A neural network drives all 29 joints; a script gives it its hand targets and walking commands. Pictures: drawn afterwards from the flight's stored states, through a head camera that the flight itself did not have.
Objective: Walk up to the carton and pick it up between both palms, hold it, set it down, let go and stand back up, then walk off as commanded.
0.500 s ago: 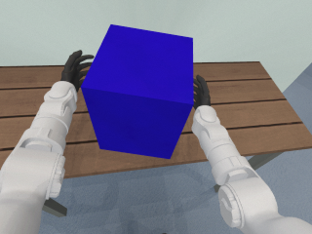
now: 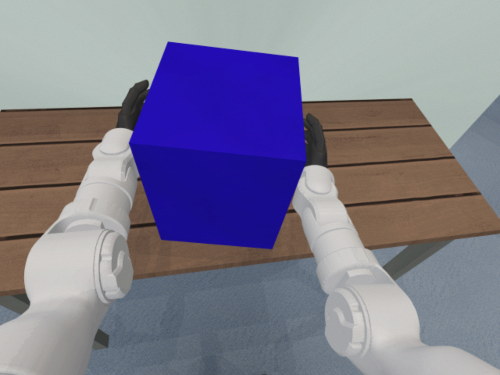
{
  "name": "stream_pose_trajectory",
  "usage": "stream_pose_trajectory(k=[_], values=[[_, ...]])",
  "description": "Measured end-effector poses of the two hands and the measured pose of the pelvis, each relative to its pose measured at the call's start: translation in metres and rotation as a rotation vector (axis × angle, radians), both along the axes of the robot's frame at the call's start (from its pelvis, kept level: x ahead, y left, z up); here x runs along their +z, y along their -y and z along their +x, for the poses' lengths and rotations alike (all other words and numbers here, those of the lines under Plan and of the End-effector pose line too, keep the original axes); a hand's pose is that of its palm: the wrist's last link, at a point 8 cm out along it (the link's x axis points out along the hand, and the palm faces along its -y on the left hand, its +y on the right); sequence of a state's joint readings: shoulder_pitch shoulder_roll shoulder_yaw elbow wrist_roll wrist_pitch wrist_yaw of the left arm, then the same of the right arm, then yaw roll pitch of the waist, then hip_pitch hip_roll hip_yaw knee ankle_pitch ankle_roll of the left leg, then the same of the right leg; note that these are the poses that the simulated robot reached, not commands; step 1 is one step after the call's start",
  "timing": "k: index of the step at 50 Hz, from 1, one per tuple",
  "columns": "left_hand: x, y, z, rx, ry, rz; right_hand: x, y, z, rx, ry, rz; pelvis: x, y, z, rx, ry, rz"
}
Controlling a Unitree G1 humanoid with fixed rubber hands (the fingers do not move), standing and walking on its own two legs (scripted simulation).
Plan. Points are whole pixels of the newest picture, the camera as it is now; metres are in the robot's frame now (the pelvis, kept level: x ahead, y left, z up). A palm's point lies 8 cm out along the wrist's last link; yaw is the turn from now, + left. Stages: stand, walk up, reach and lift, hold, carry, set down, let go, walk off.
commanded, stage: reach and lift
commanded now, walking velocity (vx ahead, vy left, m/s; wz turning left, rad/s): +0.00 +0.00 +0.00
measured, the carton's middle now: (224, 155) +0.44 +0.01 +0.09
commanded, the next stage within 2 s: none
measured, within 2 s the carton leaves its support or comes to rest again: leaves its support in 1.26 s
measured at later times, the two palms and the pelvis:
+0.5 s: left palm (129, 140) +0.45 +0.15 +0.11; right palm (314, 176) +0.38 -0.13 +0.10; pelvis +0.00 +0.01 +0.00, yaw +0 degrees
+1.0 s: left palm (130, 138) +0.46 +0.15 +0.11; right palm (314, 174) +0.39 -0.13 +0.09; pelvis +0.01 +0.01 +0.00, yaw +0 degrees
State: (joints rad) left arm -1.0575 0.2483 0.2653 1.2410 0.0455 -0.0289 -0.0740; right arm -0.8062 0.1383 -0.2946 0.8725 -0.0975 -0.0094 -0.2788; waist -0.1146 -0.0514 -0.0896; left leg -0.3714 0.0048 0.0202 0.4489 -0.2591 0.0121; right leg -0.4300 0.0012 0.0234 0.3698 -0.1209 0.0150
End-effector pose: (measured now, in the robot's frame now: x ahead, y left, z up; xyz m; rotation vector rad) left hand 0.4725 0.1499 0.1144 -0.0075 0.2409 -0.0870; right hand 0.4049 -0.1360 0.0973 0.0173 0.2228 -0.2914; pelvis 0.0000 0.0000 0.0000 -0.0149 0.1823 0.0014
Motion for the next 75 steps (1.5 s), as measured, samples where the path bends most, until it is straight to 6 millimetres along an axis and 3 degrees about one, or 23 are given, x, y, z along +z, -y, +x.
stream_pose_trajectory(k=[15, 58, 75], values=[[0.000, -0.004, -0.022, -0.031, 0.005, -0.019, 0.001, -0.005, -0.026, -0.003, 0.001, -0.030, 0.002, -0.013, 0.003, 0.004, 0.096, -0.013], [0.000, -0.001, -0.015, -0.019, 0.001, -0.001, -0.002, -0.003, -0.020, -0.008, 0.007, -0.006, 0.002, -0.014, 0.006, 0.005, 0.093, -0.013], [0.025, 0.007, -0.017, -0.026, 0.126, -0.011, 0.016, 0.003, -0.024, -0.034, 0.122, -0.017, 0.002, -0.012, 0.002, 0.006, 0.099, -0.011]])
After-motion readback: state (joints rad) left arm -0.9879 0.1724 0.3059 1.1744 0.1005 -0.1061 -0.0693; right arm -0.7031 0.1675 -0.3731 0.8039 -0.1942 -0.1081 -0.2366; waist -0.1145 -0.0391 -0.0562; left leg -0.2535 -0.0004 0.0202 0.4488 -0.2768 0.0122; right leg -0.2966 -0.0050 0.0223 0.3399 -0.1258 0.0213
